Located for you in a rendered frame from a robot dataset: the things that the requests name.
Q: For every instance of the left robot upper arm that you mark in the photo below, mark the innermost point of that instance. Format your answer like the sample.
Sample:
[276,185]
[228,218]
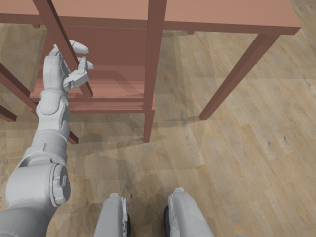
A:
[34,194]

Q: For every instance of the right robot thigh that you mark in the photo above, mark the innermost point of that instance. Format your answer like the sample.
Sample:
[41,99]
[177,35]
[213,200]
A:
[191,221]

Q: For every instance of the table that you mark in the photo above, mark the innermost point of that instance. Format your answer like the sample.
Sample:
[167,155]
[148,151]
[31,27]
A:
[267,18]

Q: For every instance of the robot left hand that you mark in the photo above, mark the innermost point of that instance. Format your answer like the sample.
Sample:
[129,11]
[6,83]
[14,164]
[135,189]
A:
[55,70]

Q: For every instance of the chair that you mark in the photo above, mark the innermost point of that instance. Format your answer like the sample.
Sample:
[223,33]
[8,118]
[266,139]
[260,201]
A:
[125,66]

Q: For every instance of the right robot shin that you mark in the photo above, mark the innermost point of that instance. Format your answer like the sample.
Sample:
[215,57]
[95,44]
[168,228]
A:
[174,226]

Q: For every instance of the robot left forearm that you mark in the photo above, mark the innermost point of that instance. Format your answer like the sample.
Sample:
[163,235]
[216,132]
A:
[51,139]

